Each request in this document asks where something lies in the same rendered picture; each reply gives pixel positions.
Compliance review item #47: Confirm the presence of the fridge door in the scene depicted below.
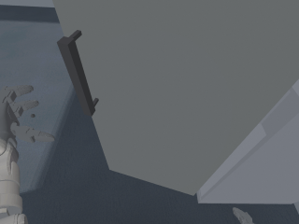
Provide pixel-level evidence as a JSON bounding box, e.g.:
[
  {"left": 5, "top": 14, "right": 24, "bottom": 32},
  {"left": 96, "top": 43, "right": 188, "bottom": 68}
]
[{"left": 52, "top": 0, "right": 299, "bottom": 196}]

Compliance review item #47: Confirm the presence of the robot left forearm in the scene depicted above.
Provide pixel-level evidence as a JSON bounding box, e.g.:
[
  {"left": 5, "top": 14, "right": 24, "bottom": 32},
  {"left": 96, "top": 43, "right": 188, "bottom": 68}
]
[{"left": 0, "top": 133, "right": 23, "bottom": 219}]

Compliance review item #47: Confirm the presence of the left robot upper arm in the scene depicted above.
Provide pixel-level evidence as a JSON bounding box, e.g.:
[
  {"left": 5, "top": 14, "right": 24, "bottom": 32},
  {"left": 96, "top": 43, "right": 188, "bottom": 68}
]
[{"left": 0, "top": 214, "right": 28, "bottom": 224}]

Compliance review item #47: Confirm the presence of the handle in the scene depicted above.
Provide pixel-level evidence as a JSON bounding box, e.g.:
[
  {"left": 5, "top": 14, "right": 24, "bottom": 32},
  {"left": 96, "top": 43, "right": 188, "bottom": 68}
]
[{"left": 57, "top": 30, "right": 99, "bottom": 117}]

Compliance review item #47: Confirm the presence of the left robot hand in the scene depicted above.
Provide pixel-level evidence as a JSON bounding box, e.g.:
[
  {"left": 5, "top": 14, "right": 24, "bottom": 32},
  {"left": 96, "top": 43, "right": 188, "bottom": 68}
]
[{"left": 0, "top": 85, "right": 55, "bottom": 144}]

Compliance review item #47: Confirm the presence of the right robot hand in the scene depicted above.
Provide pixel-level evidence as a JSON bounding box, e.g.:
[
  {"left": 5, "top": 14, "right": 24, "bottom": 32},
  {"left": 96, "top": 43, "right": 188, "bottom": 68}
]
[{"left": 233, "top": 207, "right": 254, "bottom": 224}]

